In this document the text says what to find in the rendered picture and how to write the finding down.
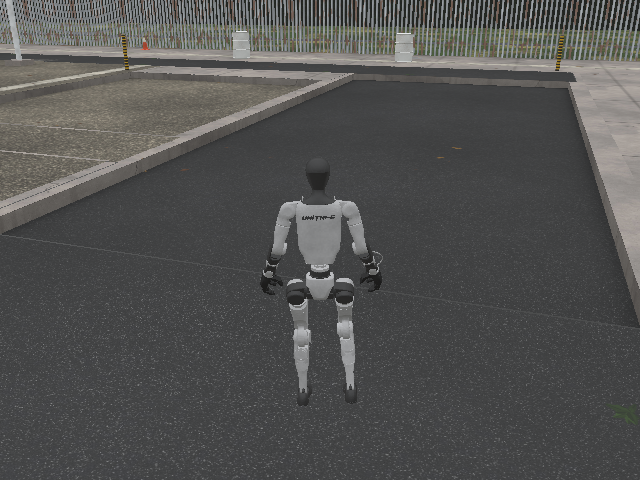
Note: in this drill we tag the robot left thigh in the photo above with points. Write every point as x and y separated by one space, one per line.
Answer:
298 303

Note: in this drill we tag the robot right forearm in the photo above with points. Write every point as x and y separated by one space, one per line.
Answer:
369 261

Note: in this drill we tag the robot torso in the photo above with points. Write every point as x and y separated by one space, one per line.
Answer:
319 237

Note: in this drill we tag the right robot upper arm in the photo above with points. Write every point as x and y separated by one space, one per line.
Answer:
350 210

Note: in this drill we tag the left robot hand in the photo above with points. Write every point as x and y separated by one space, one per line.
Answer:
272 281

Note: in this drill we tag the right robot hand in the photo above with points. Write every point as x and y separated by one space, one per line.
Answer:
376 278

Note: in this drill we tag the left robot upper arm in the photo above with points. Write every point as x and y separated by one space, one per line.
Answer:
287 211

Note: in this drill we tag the robot left forearm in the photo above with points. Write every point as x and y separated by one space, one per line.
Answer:
271 263

